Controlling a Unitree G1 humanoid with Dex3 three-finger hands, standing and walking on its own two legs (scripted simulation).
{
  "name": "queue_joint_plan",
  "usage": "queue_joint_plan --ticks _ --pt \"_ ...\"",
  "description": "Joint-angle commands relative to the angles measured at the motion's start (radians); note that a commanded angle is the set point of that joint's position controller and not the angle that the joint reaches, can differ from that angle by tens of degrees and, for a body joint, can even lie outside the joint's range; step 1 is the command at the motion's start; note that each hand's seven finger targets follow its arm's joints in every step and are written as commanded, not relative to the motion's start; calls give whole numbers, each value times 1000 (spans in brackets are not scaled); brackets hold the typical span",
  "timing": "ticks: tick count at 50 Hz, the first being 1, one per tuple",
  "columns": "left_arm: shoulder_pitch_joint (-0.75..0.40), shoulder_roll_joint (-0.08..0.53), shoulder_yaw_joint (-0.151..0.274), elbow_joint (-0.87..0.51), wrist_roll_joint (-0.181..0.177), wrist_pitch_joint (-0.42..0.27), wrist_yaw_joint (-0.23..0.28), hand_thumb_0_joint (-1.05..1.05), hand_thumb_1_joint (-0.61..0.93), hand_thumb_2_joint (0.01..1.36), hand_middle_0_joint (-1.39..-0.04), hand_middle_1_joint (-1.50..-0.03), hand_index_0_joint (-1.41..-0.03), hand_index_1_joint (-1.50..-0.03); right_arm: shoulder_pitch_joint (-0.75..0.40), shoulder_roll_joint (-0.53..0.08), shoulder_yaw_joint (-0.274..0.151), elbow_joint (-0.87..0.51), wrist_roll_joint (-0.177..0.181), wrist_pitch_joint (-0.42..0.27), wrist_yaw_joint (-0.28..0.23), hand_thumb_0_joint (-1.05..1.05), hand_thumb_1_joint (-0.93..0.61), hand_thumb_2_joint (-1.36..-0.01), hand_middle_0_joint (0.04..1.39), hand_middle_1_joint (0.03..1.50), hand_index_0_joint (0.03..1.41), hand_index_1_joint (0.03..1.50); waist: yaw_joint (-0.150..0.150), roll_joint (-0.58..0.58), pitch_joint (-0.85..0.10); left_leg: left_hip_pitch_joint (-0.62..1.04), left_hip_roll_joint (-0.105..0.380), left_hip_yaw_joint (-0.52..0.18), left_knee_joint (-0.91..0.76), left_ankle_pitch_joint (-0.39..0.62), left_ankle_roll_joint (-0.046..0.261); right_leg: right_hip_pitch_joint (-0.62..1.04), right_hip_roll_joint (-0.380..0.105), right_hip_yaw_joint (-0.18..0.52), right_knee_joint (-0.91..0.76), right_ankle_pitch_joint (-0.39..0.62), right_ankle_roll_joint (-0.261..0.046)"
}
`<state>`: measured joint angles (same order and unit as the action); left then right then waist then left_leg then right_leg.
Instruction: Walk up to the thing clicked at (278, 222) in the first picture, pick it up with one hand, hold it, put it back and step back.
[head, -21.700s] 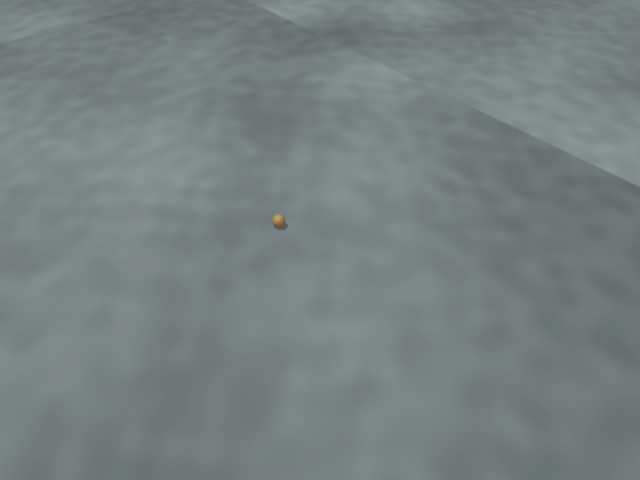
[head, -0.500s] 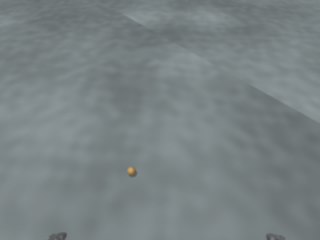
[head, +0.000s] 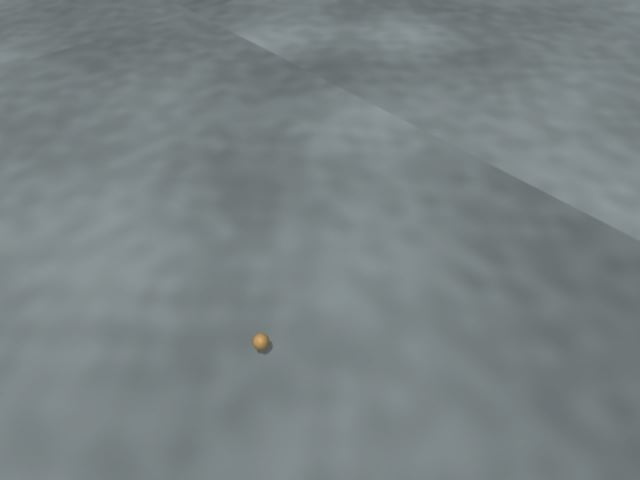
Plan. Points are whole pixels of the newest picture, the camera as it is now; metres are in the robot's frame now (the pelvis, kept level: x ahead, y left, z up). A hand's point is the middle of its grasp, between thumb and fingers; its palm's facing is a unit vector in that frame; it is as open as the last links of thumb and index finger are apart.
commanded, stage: stand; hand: left
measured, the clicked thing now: (260, 341) +0.67 +0.25 -0.75
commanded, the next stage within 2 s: walk up in 0.58 s
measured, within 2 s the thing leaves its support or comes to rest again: neither
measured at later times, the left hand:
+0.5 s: hand out of the picture +0.07 +0.25 -0.16, palm faces -0.04 -0.94 -0.34, open 7.4 cm
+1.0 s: hand out of the picture +0.11 +0.33 -0.17, palm faces -0.02 -0.93 -0.36, open 7.4 cm
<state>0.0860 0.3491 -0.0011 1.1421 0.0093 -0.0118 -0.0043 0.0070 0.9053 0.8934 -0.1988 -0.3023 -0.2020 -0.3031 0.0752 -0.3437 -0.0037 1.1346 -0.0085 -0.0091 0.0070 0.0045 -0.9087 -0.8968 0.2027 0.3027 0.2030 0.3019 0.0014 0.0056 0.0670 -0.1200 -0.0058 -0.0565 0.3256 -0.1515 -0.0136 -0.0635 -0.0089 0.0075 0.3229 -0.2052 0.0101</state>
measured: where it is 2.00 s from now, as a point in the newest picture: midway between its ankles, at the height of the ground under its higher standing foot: outside the picture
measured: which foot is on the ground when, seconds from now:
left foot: down 0.00-1.00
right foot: down 0.00-0.88, up 0.90-1.00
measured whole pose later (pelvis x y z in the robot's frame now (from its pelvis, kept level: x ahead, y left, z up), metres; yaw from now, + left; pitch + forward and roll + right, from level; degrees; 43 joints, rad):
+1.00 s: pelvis +0.09 +0.05 -0.01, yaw +1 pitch -4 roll +0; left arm 0.32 0.45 0.06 0.98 0.01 0.00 -0.04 0.01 0.91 0.89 -0.20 -0.30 -0.20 -0.30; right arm 0.27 -0.37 -0.08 0.92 -0.03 -0.06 0.04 0.00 -0.91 -0.90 0.20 0.30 0.20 0.30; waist 0.00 -0.06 0.10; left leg -0.21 0.01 0.05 0.52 -0.25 0.03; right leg -0.35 0.00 0.08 1.03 -0.42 -0.05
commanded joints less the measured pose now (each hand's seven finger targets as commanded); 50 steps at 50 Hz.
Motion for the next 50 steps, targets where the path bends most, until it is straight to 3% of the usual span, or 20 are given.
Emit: queue_joint_plan --ticks 1,4,9,15,28,29,30,31,32,33,34,36,38,39,42,43,44,45,47,50 --pt "-37 213 44 -52 -2 -25 11 0 900 900 -200 -300 -200 -300 -54 -219 -41 -60 2 -26 -10 0 -900 -900 200 300 200 300 1 7 -68 -5 110 -85 -61 36 29 -38 -111 91 -78 38 -27" --pt "-38 218 44 -49 -1 -23 10 0 900 900 -200 -300 -200 -300 -39 -215 -40 -53 0 -26 -10 0 -900 -900 200 300 200 300 -2 1 -49 -21 111 -90 -71 -12 30 -58 -110 96 -81 -12 -29" --pt "-28 220 42 -56 -1 -30 9 0 900 900 -200 -300 -200 -300 -25 -209 -36 -53 2 -28 -9 0 -900 -900 200 300 200 300 -3 -26 -83 4 114 -84 -46 99 29 -37 -116 98 -72 91 -29" --pt "-19 221 41 -57 -3 -24 11 0 900 900 -200 -300 -200 -300 -5 -219 -37 -45 0 -20 -8 0 -900 -900 200 300 200 300 -7 -7 -49 -25 106 -85 -53 -7 31 -74 -108 103 -95 -34 -31" --pt "-10 222 38 -62 -8 -25 9 0 900 900 -200 -300 -200 -300 12 -222 -27 -44 3 -27 -14 0 -900 -900 200 300 200 300 -4 -2 -94 6 121 -79 -35 154 29 -26 -114 96 -55 134 -33" --pt "66 274 90 -104 6 -33 -8 0 900 900 -200 -300 -200 -300 71 -278 -75 -93 -8 -32 7 0 -900 -900 200 300 200 300 6 5 -188 4 66 -69 43 -292 94 41 -55 69 6 -264 -75" --pt "102 281 100 -93 16 -31 -12 0 900 900 -200 -300 -200 -300 69 -279 -84 -101 -20 -29 16 0 -900 -900 200 300 200 300 24 2 -111 -142 68 -92 57 -492 103 25 -77 124 12 -451 -101" --pt "137 292 113 -100 20 -32 -14 0 900 900 -200 -300 -200 -300 18 -269 -86 -136 -25 -24 21 0 -900 -900 200 300 200 300 55 -19 -5 -312 48 -82 105 -526 93 29 -114 200 -22 -553 -126" --pt "180 308 125 -111 23 -35 -14 0 900 900 -200 -300 -200 -300 -36 -236 -82 -172 -26 -23 26 0 -900 -900 200 300 200 300 87 -90 70 -470 13 -19 223 -422 72 90 -189 303 -112 -589 -171" --pt "210 334 139 -121 27 -44 -9 0 900 900 -200 -300 -200 -300 -61 -217 -82 -194 -32 -25 27 0 -900 -900 200 300 200 300 113 -171 123 -568 11 23 419 -313 46 115 -320 438 -216 -519 -230" --pt "193 341 144 -144 30 -53 -8 0 900 900 -200 -300 -200 -300 -39 -229 -90 -199 -33 -31 24 0 -900 -900 200 300 200 300 96 -128 150 -593 55 -24 474 -279 38 109 -376 463 -209 -348 -275" --pt "158 306 137 -175 18 -59 -9 0 900 900 -200 -300 -200 -300 30 -236 -100 -201 -29 -38 34 0 -900 -900 200 300 200 300 49 -69 75 -496 80 -23 456 -264 30 94 -294 329 -187 -261 -244" --pt "84 321 138 -230 26 -59 -19 0 900 900 -200 -300 -200 -300 74 -228 -106 -211 -26 -49 47 0 -900 -900 200 300 200 300 13 -175 58 -324 104 12 333 -252 32 -11 -269 223 -140 -151 -228" --pt "80 305 130 -245 22 -57 -24 0 900 900 -200 -300 -200 -300 83 -224 -114 -213 -30 -52 51 0 -900 -900 200 300 200 300 7 -162 56 -241 78 41 290 -216 28 -70 -230 163 -104 -92 -208" --pt "101 243 109 -281 14 -42 -32 0 900 900 -200 -300 -200 -300 326 -257 -154 -165 -36 -62 34 0 -900 -900 200 300 200 300 -111 16 -76 198 -2 110 117 -28 34 -271 -99 -1 328 100 -122" --pt "169 176 92 -292 3 -37 -33 0 900 900 -200 -300 -200 -300 398 -337 -182 -173 -46 -68 23 0 -900 -900 200 300 200 300 -131 244 -106 295 174 -178 -25 -283 103 -452 24 -42 632 -137 -79" --pt "186 200 98 -287 1 -34 -24 0 900 900 -200 -300 -200 -300 383 -411 -186 -206 -42 -76 22 0 -900 -900 200 300 200 300 -114 245 -109 218 375 -591 -151 -454 197 -530 94 90 752 -369 -69" --pt "154 278 106 -281 3 -30 -14 0 900 900 -200 -300 -200 -300 300 -408 -183 -237 -15 -74 23 0 -900 -900 200 300 200 300 -82 114 -27 57 417 -593 -161 -521 257 -516 18 166 823 -355 -81" --pt "243 284 102 -252 -10 -25 -20 0 900 900 -200 -300 -200 -300 194 -333 -149 -296 -8 -76 16 0 -900 -900 200 300 200 300 -9 78 30 32 334 -356 -121 -408 218 -530 -35 162 796 -227 -73" --pt "265 276 107 -242 2 -24 -36 0 900 900 -200 -300 -200 -300 225 -305 -138 -306 -9 -90 13 0 -900 -900 200 300 200 300 -16 126 50 -34 276 -186 -129 -151 202 -460 -49 106 680 -132 -31"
